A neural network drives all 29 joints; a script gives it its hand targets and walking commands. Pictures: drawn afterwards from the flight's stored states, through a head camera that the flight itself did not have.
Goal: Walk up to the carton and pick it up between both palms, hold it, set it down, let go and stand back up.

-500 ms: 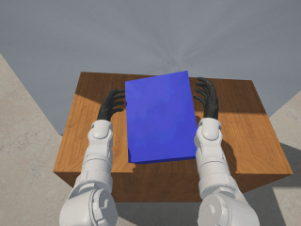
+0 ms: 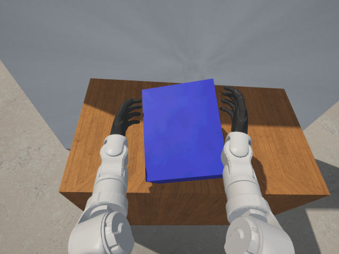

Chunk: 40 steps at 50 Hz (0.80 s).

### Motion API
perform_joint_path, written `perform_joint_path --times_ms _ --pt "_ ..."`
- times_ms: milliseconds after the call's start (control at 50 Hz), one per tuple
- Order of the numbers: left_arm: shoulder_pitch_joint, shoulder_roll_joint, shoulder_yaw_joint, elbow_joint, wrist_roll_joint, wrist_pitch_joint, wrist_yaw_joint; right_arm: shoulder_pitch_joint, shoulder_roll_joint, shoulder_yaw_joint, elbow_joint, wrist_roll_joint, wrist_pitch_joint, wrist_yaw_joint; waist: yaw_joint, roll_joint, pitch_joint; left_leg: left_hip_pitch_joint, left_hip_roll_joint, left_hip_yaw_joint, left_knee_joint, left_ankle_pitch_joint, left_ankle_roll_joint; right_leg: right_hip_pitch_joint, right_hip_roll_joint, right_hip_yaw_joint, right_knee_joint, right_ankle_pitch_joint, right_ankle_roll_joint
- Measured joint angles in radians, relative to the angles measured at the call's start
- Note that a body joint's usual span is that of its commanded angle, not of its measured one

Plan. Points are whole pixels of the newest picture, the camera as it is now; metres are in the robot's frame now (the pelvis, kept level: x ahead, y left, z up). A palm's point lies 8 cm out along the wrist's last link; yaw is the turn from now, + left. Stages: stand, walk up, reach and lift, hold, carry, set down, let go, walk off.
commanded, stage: set down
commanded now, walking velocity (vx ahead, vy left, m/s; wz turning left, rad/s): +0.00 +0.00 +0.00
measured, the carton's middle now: (184, 134) +0.43 -0.05 -0.03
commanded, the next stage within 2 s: none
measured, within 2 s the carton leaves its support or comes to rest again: rests again in 0.24 s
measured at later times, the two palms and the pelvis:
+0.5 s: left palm (115, 131) +0.42 +0.13 -0.01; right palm (226, 153) +0.36 -0.16 -0.01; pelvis -0.02 +0.03 -0.01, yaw -2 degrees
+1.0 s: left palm (113, 137) +0.41 +0.13 +0.00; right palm (234, 161) +0.34 -0.17 -0.01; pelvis -0.05 +0.03 -0.02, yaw -2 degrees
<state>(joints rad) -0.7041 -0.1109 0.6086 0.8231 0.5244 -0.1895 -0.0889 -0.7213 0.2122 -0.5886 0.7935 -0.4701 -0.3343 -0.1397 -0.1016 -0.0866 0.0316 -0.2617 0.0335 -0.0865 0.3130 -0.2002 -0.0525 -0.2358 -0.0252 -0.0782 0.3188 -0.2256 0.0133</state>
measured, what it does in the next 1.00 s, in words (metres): shifts its weight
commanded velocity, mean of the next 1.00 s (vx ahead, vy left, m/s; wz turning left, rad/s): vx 0.00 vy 0.00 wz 0.00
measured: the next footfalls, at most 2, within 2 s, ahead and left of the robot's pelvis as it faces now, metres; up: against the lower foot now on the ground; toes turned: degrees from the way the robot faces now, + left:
none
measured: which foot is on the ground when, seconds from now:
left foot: down 0.00-1.00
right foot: down 0.00-1.00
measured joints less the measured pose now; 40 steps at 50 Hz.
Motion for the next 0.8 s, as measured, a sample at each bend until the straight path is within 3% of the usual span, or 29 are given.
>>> perform_joint_path --times_ms 160,340,500,660,800 --pt "-0.022 0.022 0.001 0.090 -0.015 -0.007 0.032 -0.008 -0.057 0.000 0.151 0.074 -0.005 0.012 0.000 0.003 -0.007 -0.039 0.001 0.000 0.014 0.000 0.000 -0.032 0.002 0.000 0.000 0.007 0.000" --pt "-0.060 0.129 -0.152 0.303 -0.186 -0.163 0.129 -0.006 -0.090 0.027 0.330 0.165 -0.144 -0.011 0.000 0.070 -0.126 -0.299 0.010 0.000 0.123 -0.011 0.000 -0.242 0.014 0.000 0.000 0.051 0.001" --pt "-0.193 0.176 -0.264 0.464 -0.286 -0.200 0.170 -0.057 -0.177 0.068 0.478 0.256 -0.160 -0.009 0.000 0.082 -0.190 -0.417 0.011 0.000 0.202 -0.031 0.003 -0.328 0.017 0.000 0.009 0.071 0.010" --pt "-0.255 0.212 -0.366 0.552 -0.366 -0.192 0.184 -0.088 -0.219 0.135 0.556 0.358 -0.161 -0.002 0.000 0.083 -0.207 -0.459 0.011 0.000 0.248 -0.041 0.003 -0.361 0.018 0.000 0.036 0.072 0.010" --pt "-0.255 0.217 -0.431 0.562 -0.421 -0.200 0.183 -0.100 -0.250 0.195 0.573 0.421 -0.167 0.010 0.000 0.090 -0.216 -0.490 0.011 0.000 0.266 -0.038 0.003 -0.395 0.018 0.000 0.062 0.072 0.010"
